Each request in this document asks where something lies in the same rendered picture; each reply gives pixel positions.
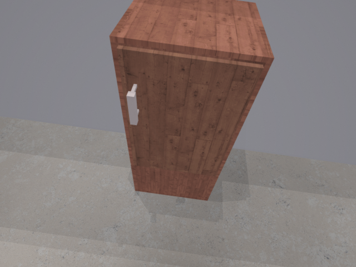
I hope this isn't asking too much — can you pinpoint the cupboard door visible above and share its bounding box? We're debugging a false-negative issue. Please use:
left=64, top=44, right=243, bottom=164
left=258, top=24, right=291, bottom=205
left=117, top=45, right=264, bottom=176

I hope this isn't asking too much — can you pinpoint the handle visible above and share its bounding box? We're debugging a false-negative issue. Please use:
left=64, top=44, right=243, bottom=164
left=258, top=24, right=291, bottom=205
left=126, top=84, right=139, bottom=125

